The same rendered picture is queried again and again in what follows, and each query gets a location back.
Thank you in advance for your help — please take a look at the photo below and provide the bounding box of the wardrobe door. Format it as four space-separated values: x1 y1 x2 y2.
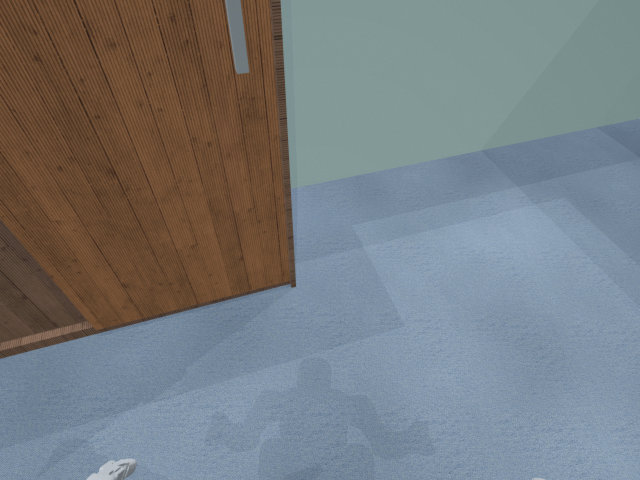
0 219 88 342
0 0 290 330

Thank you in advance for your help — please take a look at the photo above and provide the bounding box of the handle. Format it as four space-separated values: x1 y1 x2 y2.
225 0 249 74

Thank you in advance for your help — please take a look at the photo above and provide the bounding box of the left robot hand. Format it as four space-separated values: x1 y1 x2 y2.
87 459 137 480

